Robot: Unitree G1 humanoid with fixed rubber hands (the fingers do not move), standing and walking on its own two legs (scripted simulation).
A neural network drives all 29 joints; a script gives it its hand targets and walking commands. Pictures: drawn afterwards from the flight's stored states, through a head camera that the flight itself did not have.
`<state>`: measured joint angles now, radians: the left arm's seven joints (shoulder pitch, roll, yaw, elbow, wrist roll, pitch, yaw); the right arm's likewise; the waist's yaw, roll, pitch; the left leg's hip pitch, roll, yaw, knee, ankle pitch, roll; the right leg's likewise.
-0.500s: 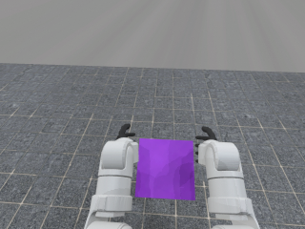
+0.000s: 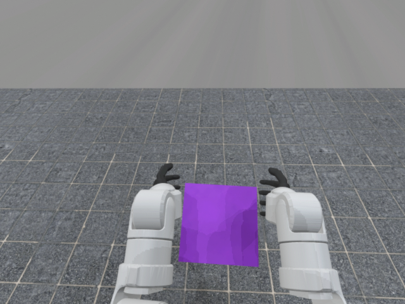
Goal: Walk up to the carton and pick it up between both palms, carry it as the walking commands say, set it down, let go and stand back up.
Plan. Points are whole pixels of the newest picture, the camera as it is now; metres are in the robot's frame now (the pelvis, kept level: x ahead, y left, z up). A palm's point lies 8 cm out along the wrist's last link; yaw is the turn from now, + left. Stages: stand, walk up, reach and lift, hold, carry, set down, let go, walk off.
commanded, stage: carry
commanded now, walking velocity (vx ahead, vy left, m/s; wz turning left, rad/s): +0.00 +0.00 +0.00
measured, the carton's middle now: (217, 226) +0.33 +0.00 -0.04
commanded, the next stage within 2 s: hold in 1.08 s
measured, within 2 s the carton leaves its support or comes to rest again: neither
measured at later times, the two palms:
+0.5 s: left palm (165, 197) +0.31 +0.10 +0.09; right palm (286, 202) +0.31 -0.13 +0.08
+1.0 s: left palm (158, 205) +0.32 +0.12 +0.06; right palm (275, 208) +0.32 -0.11 +0.05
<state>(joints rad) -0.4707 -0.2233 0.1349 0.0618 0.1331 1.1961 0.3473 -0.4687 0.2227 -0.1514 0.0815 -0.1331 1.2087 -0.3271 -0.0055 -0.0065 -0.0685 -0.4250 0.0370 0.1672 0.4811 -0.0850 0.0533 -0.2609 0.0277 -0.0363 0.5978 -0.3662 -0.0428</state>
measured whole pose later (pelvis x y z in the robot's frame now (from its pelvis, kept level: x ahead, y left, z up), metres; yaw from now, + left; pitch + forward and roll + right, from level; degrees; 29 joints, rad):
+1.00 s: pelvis +0.01 +0.00 +0.00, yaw +0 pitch +2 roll +0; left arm -0.36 -0.18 0.13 0.23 0.17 0.89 0.17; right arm -0.35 0.18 -0.12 0.24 -0.19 0.91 -0.17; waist 0.01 0.01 -0.09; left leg -0.42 0.04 0.16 0.49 -0.11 0.05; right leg -0.23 0.03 -0.04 0.56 -0.37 -0.04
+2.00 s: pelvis -0.03 +0.02 +0.01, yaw -3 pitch -9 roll -1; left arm -0.47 -0.22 0.31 0.50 0.30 0.68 0.16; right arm -0.50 0.21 -0.35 0.66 -0.33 0.60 -0.08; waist 0.09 -0.02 0.01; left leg -0.21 -0.01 -0.01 0.43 -0.06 0.01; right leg -0.06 0.06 0.05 0.49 -0.28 -0.03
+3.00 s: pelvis -0.04 +0.02 -0.04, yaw -4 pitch +15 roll -2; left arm -0.47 -0.22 0.37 0.64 0.32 0.10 0.20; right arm -0.52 0.24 -0.37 0.76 -0.32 0.05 -0.17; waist 0.06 -0.05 0.03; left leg -0.89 -0.02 -0.05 0.78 -0.14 0.01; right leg -0.73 0.09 0.02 0.86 -0.39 -0.03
